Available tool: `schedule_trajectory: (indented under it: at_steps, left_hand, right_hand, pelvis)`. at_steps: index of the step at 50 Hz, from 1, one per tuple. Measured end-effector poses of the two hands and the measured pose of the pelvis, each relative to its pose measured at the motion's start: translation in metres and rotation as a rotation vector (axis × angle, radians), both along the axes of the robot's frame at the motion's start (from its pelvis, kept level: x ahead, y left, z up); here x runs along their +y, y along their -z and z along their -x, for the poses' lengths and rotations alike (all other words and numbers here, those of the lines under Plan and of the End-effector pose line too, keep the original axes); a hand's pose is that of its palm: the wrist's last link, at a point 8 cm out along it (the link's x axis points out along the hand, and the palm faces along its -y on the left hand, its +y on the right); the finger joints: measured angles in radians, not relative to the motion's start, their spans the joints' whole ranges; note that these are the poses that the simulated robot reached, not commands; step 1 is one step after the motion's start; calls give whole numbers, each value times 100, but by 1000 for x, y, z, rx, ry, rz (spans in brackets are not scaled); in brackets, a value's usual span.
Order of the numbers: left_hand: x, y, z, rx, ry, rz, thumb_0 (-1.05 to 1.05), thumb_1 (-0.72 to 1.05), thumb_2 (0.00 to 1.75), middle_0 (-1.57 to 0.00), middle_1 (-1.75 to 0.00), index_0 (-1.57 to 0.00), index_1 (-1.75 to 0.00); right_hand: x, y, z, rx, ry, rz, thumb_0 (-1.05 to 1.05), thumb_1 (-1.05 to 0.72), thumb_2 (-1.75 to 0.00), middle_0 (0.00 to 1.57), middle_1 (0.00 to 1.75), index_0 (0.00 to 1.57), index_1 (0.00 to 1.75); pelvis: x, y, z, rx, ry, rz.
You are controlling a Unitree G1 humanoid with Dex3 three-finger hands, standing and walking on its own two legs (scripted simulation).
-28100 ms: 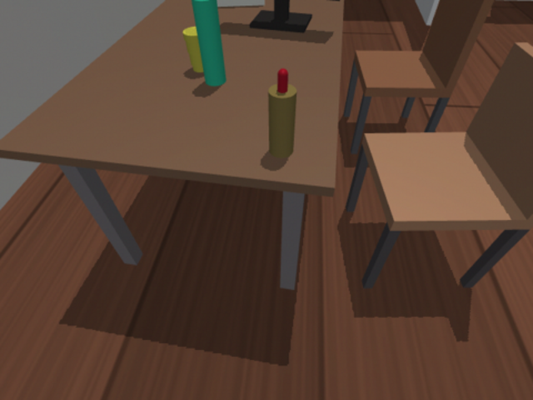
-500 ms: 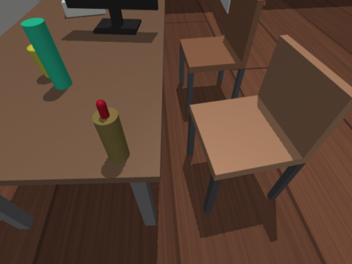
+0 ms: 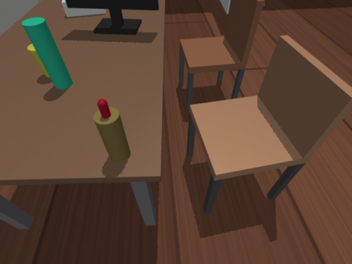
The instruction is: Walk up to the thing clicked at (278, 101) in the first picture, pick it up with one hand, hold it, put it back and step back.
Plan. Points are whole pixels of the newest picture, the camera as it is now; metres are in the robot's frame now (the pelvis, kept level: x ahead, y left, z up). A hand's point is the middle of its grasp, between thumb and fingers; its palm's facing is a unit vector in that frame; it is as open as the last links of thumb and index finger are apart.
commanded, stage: stand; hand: left
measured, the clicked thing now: (112, 131) +0.42 +0.20 +0.05
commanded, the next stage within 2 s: step back in 0.38 s
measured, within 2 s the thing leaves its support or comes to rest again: neither
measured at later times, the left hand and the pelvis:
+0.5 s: hand out of the picture +0.07 +0.26 -0.16, palm faces -0.03 -0.93 -0.37, open 7.4 cm; pelvis -0.02 -0.01 -0.01, yaw +0 degrees
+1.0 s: hand out of the picture +0.01 +0.25 -0.18, palm faces +0.03 -0.92 -0.38, open 7.4 cm; pelvis -0.10 -0.02 -0.03, yaw +4 degrees
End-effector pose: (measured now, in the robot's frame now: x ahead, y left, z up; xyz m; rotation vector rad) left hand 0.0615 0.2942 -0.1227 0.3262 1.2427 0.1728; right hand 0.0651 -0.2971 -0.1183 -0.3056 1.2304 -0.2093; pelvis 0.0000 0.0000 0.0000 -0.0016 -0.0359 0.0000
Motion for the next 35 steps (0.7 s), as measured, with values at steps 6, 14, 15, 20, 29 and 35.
schedule_trajectory:
  at_steps: [6,14,15,20,29,35]
  left_hand:
    - [0,1,2,10,-1,3,1,90,90,-21,-30,-20,-30]
    - [1,1,1,12,-3,1,1,90,90,-21,-30,-20,-30]
    - [1,1,1,12,-3,1,1,90,90,-21,-30,-20,-30]
    - [2,0,-1,8,-5,1,1,90,90,-21,-30,-20,-30]
    - [4,0,5,-16,-6,-72,1,90,90,-21,-30,-20,-30]
    - [-10,-1,36,7,-3,-105,0,90,90,-21,-30,-20,-30]
  right_hand:
    - [0,0,2,8,1,3,0,-90,-90,20,30,20,30]
    - [1,1,2,9,2,2,0,-90,-90,20,30,20,30]
    - [1,1,2,9,2,1,0,-90,-90,20,30,20,30]
    - [1,2,1,11,5,-3,0,-90,-90,20,30,20,30]
    - [-30,11,0,-11,11,22,0,-90,-90,20,30,20,30]
    - [-55,24,-3,-43,4,33,0,-90,-90,20,30,20,30]
  pelvis:
    - [1,0,0,2,1,0]
    - [1,0,-1,1,3,-2]
    - [1,0,-1,1,3,-2]
    - [1,1,-1,6,2,-2]
    - [-19,14,27,10,4,-4]
    - [-34,24,45,7,10,-10]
